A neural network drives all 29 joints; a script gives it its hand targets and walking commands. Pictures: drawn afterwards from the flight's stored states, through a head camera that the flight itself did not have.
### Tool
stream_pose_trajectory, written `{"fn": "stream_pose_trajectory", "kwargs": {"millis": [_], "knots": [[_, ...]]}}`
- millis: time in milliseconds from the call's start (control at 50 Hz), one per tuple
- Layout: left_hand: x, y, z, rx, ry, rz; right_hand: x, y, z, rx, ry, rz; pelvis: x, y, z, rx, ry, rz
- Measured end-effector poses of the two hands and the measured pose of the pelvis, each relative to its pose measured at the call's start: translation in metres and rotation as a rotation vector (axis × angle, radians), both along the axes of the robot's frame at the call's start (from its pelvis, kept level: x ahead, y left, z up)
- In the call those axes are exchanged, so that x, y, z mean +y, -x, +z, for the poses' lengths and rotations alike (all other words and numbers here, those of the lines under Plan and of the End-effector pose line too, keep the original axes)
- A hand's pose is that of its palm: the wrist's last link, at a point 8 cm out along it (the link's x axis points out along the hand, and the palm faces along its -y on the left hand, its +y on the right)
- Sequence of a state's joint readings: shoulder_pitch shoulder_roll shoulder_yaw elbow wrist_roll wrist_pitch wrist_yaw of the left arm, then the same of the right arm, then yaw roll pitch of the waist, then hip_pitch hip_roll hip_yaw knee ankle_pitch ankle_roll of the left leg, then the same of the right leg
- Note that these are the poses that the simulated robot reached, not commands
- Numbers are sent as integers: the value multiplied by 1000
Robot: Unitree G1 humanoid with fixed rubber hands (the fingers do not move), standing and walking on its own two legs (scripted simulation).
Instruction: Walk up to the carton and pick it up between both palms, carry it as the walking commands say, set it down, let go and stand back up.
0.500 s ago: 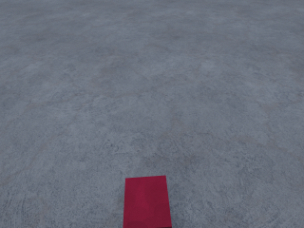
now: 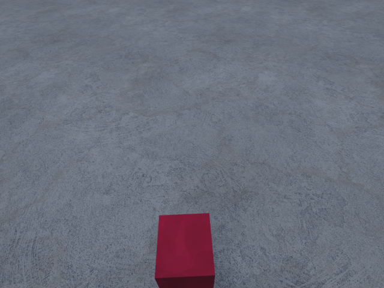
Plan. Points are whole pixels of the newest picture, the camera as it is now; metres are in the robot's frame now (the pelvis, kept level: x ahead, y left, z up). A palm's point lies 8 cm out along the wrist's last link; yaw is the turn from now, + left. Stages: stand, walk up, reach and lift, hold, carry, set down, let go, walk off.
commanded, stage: stand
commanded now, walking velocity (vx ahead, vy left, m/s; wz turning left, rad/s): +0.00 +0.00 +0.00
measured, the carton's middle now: (186, 255) +0.41 +0.07 -0.62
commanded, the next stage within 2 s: none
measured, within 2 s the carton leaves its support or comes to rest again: neither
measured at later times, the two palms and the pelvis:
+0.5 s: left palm out of the picture -0.06 +0.20 -0.14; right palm out of the picture -0.07 -0.22 -0.15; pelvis -0.02 -0.01 +0.00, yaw +1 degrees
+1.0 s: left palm out of the picture -0.09 +0.21 -0.14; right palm out of the picture -0.08 -0.21 -0.15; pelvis -0.04 -0.01 +0.00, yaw +1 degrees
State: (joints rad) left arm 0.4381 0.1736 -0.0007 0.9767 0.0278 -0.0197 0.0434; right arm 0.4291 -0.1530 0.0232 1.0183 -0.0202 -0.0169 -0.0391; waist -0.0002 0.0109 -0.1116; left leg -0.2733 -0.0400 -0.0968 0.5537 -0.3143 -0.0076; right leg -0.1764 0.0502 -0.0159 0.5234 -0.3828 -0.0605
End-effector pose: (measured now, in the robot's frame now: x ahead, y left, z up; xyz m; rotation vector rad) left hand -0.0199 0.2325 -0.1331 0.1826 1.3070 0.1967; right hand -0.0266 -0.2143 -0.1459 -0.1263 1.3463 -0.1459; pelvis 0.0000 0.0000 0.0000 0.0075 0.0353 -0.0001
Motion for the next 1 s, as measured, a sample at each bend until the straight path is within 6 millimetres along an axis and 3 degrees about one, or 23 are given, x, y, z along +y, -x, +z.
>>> {"fn": "stream_pose_trajectory", "kwargs": {"millis": [180,580,1000], "knots": [[-14,22,-2,55,19,16,-2,11,-1,43,-8,-1,-6,8,1,-13,2,5],[-31,44,-8,94,55,28,-5,48,0,141,-8,0,-12,23,3,-50,9,15],[-27,67,-7,122,55,45,2,49,0,125,-12,15,-8,37,5,-64,11,19]]}}
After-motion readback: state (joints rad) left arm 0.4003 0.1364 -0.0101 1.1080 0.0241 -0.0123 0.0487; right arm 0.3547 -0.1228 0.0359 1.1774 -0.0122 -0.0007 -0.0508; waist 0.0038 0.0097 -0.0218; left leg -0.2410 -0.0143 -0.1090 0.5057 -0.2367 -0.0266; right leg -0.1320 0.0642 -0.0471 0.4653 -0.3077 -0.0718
